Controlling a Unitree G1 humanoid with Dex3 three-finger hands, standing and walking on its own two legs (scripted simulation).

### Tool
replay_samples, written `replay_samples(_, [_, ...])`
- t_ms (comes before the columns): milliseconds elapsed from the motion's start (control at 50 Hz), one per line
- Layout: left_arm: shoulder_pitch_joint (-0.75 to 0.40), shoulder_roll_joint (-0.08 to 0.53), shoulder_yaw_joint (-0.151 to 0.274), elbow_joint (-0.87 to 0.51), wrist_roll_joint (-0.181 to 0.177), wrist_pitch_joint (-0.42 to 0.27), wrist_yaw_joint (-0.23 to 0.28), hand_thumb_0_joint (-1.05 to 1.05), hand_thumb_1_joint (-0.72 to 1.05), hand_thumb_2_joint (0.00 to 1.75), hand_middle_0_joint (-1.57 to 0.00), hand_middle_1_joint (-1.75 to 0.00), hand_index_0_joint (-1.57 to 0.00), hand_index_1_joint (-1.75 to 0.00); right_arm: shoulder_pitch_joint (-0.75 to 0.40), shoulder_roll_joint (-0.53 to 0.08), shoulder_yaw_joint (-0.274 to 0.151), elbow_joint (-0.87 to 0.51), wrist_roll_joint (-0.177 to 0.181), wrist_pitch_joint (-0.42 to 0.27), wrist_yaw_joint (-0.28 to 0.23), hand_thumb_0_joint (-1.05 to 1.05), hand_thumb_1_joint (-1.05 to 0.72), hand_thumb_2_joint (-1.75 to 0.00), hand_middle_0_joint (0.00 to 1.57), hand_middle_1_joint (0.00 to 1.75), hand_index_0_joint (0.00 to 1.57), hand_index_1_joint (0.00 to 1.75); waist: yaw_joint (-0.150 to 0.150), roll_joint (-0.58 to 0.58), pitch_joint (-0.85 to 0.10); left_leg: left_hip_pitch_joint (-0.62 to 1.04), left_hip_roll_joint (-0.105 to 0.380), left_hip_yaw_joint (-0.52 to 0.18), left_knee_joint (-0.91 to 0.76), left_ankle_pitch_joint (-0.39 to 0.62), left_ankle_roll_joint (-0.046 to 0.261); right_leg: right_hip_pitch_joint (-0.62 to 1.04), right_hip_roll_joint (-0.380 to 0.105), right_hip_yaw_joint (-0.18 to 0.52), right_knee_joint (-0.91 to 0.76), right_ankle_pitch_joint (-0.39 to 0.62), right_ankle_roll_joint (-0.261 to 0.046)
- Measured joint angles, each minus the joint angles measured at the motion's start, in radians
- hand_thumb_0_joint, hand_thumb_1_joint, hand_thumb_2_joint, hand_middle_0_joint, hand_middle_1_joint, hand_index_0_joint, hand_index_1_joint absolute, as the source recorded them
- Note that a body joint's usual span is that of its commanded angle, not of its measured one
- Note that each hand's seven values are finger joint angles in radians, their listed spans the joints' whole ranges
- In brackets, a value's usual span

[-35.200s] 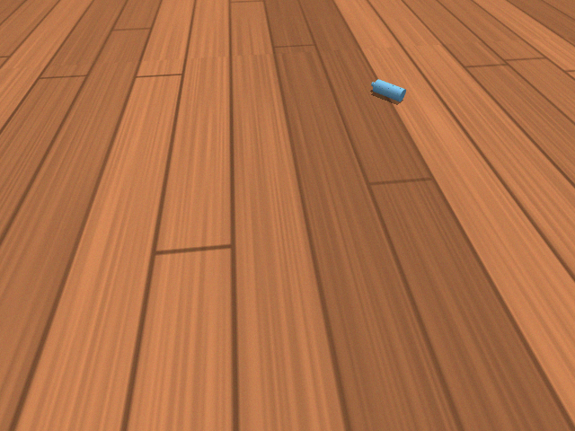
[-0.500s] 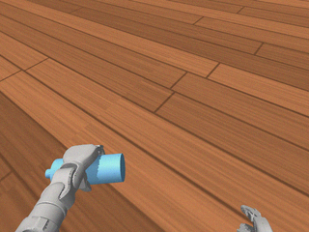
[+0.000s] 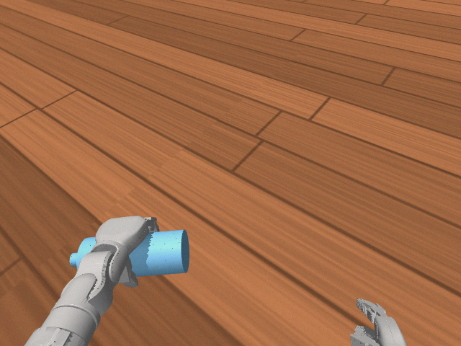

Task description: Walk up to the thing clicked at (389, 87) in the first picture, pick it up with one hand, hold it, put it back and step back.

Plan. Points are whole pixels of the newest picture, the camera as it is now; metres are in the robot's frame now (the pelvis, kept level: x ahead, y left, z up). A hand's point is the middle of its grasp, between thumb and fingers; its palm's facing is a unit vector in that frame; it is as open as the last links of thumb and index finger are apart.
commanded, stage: hold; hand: left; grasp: from above
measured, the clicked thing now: (129, 255) +0.30 +0.23 -0.04
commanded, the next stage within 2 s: crouch in 0.32 s
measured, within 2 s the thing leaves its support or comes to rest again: neither
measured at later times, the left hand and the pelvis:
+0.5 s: hand (130, 256) +0.29 +0.22 -0.03, palm faces -0.44 -0.07 -0.89, open 11.0 cm; pelvis +0.00 +0.00 +0.00, yaw +0 degrees
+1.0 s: hand (152, 275) +0.32 +0.23 -0.19, palm faces -0.43 +0.03 -0.90, open 11.0 cm; pelvis -0.03 +0.01 -0.08, yaw +1 degrees
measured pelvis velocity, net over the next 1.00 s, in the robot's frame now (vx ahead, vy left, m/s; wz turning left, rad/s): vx -0.03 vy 0.01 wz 0.02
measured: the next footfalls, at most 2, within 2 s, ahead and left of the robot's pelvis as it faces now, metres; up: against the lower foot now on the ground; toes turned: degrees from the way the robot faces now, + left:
none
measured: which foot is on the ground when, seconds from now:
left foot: down 0.00-1.00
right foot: down 0.00-1.00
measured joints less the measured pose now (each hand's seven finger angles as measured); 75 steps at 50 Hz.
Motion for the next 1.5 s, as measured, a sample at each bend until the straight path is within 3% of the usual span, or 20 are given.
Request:
replay_samples(540, [0.004,-0.002,-0.001,0.017,0.009,-0.011,0.012,0.00,-0.14,0.62,-0.57,-0.72,-0.58,-0.70,0.005,0.003,-0.003,-0.001,0.001,0.014,0.002,0.01,-0.90,-0.90,0.20,0.30,0.20,0.30,-0.004,-0.003,0.006,0.007,-0.004,-0.001,-0.013,0.003,0.003,0.011,-0.004,-0.002,-0.018,0.004,0.002])
replay_samples(620, [0.003,-0.010,0.003,0.058,0.028,-0.033,0.049,0.00,-0.13,0.61,-0.57,-0.71,-0.58,-0.69,0.002,0.005,-0.003,-0.001,-0.002,0.016,0.004,0.01,-0.90,-0.90,0.20,0.30,0.21,0.30,-0.010,-0.012,0.007,-0.013,-0.006,-0.005,0.001,-0.002,0.003,-0.009,-0.005,-0.004,-0.002,-0.002,0.003])
replay_samples(700, [-0.023,-0.023,0.005,0.150,0.060,-0.052,0.125,0.00,-0.13,0.60,-0.58,-0.69,-0.59,-0.67,-0.002,0.008,-0.007,0.005,-0.013,0.015,0.012,0.01,-0.90,-0.90,0.20,0.30,0.21,0.30,-0.019,-0.027,0.006,-0.068,-0.007,-0.011,0.045,-0.015,0.003,-0.060,-0.007,-0.009,0.040,-0.017,0.003])
replay_samples(920, [-0.213,-0.051,0.027,0.462,0.160,-0.065,0.350,0.00,-0.13,0.58,-0.60,-0.67,-0.61,-0.66,0.035,-0.010,-0.049,0.041,-0.059,-0.014,0.049,0.01,-0.90,-0.89,0.20,0.30,0.21,0.30,-0.063,-0.048,-0.074,-0.507,0.005,-0.041,0.438,-0.156,0.001,-0.477,0.006,-0.018,0.402,-0.148,0.010])
replay_samples(1060, [-0.349,-0.038,0.086,0.601,0.191,-0.063,0.431,0.00,-0.14,0.58,-0.61,-0.66,-0.61,-0.65,0.075,-0.020,-0.065,0.055,-0.089,-0.043,0.051,0.01,-0.90,-0.89,0.20,0.29,0.21,0.30,-0.111,-0.031,-0.141,-0.878,0.008,-0.060,0.761,-0.260,0.006,-0.838,0.013,-0.018,0.715,-0.252,0.016])
replay_samples(1300, [-0.476,0.016,0.165,0.667,0.180,-0.050,0.440,0.00,-0.14,0.59,-0.61,-0.65,-0.62,-0.64,0.080,0.021,-0.049,0.076,-0.120,-0.070,0.051,0.01,-0.90,-0.89,0.20,0.29,0.21,0.30,-0.159,0.003,-0.189,-1.355,0.004,-0.083,1.169,-0.362,0.019,-1.302,0.021,-0.012,1.118,-0.360,0.026])
replay_samples(1500, [-0.535,0.064,0.190,0.683,0.217,-0.099,0.442,0.00,-0.14,0.58,-0.61,-0.65,-0.62,-0.63,0.025,0.035,-0.019,0.074,-0.144,-0.104,0.079,0.00,-0.90,-0.89,0.21,0.29,0.21,0.30,-0.176,-0.006,-0.188,-1.628,-0.008,-0.118,1.400,-0.401,0.014,-1.556,0.024,-0.026,1.344,-0.411,0.024])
